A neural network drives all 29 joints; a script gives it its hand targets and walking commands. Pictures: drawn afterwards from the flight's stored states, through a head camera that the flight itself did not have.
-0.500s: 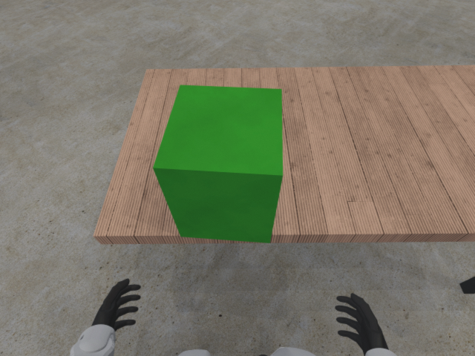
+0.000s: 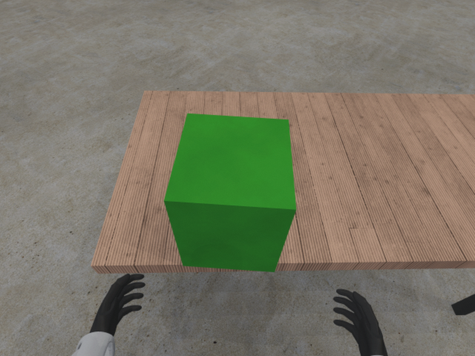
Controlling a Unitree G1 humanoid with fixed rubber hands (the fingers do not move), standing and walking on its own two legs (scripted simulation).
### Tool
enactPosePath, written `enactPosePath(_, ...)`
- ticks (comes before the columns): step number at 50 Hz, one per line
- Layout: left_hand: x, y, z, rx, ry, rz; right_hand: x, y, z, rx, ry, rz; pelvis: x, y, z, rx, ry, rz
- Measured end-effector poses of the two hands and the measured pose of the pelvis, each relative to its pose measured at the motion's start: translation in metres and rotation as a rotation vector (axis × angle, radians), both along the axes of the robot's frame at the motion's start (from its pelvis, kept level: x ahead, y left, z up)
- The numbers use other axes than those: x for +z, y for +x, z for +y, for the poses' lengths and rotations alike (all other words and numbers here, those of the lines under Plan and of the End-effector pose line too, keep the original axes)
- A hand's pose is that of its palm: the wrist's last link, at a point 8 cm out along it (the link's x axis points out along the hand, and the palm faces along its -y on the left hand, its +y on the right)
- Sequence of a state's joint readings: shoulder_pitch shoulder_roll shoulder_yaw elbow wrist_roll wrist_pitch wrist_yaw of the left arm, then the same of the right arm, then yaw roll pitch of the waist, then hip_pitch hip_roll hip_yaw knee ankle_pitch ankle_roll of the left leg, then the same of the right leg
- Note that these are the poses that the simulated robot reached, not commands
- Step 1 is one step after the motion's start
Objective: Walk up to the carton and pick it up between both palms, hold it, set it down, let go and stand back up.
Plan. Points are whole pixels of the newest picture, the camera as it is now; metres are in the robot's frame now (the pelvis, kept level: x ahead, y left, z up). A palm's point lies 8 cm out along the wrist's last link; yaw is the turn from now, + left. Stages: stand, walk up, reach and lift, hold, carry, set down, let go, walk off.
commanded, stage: reach and lift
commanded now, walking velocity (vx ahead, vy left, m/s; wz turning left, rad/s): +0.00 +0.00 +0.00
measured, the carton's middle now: (233, 196) +0.41 +0.04 -0.01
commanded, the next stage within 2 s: none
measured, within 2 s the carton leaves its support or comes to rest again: neither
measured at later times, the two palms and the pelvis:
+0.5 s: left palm (123, 281) +0.24 +0.23 -0.04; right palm (362, 291) +0.23 -0.19 -0.03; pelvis -0.02 +0.03 -0.01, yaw +0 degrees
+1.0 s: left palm (133, 223) +0.32 +0.21 +0.02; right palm (367, 240) +0.31 -0.20 +0.01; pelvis -0.02 +0.00 -0.01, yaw +1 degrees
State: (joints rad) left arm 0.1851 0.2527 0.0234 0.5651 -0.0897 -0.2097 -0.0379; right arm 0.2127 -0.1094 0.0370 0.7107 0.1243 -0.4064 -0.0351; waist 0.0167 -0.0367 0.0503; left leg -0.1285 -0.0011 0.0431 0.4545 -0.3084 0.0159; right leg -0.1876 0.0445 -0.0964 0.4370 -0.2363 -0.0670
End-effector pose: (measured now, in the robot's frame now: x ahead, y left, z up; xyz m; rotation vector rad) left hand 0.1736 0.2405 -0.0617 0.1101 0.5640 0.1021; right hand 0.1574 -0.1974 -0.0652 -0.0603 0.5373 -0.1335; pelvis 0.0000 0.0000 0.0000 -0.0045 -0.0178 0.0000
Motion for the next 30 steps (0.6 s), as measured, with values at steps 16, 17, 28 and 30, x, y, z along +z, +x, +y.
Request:
enactPosePath(16, 0.021, 0.046, -0.006, -0.033, -0.011, -0.215, 0.012, 0.044, 0.016, 0.001, 0.037, -0.152, -0.008, -0.015, 0.037, -0.014, -0.028, 0.003)
enactPosePath(17, 0.021, 0.048, -0.007, -0.031, -0.013, -0.223, 0.014, 0.047, 0.016, 0.004, 0.035, -0.161, -0.008, -0.016, 0.037, -0.014, -0.028, 0.005)
enactPosePath(28, 0.024, 0.073, -0.019, -0.004, -0.034, -0.297, 0.034, 0.087, -0.001, 0.011, 0.014, -0.221, -0.012, -0.021, 0.027, -0.004, -0.023, 0.053)
enactPosePath(30, 0.026, 0.08, -0.021, -0.002, -0.032, -0.299, 0.035, 0.094, -0.003, 0.004, 0.02, -0.219, -0.012, -0.021, 0.024, -0.002, -0.021, 0.068)
